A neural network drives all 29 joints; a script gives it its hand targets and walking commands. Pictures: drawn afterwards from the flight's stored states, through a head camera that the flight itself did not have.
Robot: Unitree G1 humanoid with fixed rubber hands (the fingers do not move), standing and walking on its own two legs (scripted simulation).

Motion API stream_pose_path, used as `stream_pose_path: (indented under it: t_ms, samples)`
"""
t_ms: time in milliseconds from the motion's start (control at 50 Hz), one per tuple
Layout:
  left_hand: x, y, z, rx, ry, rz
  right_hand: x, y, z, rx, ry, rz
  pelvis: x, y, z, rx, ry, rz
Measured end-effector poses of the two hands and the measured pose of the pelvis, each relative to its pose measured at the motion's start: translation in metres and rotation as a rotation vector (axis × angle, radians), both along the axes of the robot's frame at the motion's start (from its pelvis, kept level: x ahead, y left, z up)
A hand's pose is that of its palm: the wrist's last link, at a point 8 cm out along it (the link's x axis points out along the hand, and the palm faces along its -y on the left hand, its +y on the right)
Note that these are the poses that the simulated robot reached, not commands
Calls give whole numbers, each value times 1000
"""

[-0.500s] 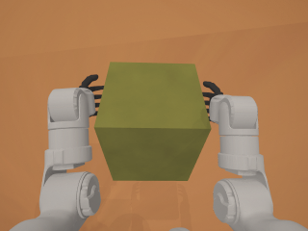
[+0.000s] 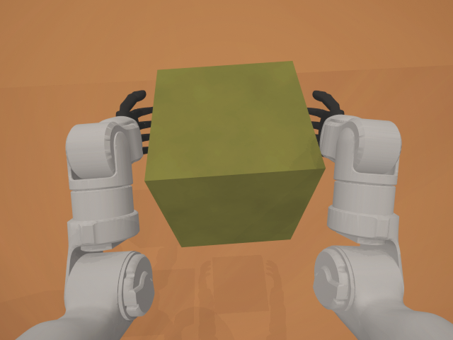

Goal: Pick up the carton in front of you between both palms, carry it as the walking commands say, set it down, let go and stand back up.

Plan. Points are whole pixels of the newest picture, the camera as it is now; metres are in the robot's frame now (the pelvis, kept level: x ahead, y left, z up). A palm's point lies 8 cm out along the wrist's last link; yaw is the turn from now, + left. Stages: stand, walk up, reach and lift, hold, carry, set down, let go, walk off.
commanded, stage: carry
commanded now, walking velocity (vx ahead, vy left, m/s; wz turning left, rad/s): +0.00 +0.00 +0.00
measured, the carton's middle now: (231, 163) +0.40 +0.02 +0.09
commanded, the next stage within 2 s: none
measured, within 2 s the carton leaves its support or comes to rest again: neither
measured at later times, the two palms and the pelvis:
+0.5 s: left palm (149, 126) +0.43 +0.16 +0.14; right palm (327, 141) +0.42 -0.14 +0.13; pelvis +0.08 +0.01 +0.00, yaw -1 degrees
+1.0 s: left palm (136, 97) +0.45 +0.17 +0.18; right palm (323, 107) +0.45 -0.13 +0.18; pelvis +0.11 +0.02 -0.01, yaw -1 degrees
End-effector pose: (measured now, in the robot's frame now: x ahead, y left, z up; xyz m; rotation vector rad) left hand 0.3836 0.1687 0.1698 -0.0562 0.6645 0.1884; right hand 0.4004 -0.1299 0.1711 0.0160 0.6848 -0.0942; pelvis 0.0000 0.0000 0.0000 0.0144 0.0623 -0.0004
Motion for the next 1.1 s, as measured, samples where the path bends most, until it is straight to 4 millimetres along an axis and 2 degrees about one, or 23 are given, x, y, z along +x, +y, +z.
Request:
stream_pose_path:
  t_ms: [100, 200, 320, 420, 580, 780, 860, 920, 1020, 1100]
  samples:
    - [27, -2, 7, -12, -5, -32, 15, -2, 8, -27, -5, -22, 33, 3, -1, 4, -12, -2]
    - [45, -10, 1, 22, 60, -73, 22, -10, -4, -34, 58, -37, 58, 8, -2, -5, -16, -6]
    - [50, -16, -26, 50, 132, -112, 18, -16, -35, -49, 130, -42, 76, 12, -2, -8, -35, -12]
    - [50, -16, -36, 61, 125, -125, 18, -16, -44, -65, 122, -31, 79, 13, 0, -9, -48, -15]
    - [49, -8, -28, 54, 85, -107, 24, -9, -33, -66, 81, -22, 82, 15, 2, -11, -52, -16]
    - [42, -2, -25, 61, 87, -105, 18, -3, -30, -71, 82, -13, 80, 18, 3, -11, -70, -13]
    - [43, -1, -17, 69, 62, -109, 19, -2, -22, -75, 58, -10, 83, 19, 1, -11, -81, -13]
    - [51, 0, -5, 77, 31, -106, 28, 0, -10, -84, 25, -8, 91, 20, -2, -12, -81, -13]
    - [78, 5, 15, 78, 3, -102, 57, 4, 11, -86, -3, -3, 113, 22, -8, -13, -71, -16]
    - [106, 5, 18, 72, 31, -112, 80, 5, 11, -83, 26, -16, 137, 26, -12, -9, -59, -29]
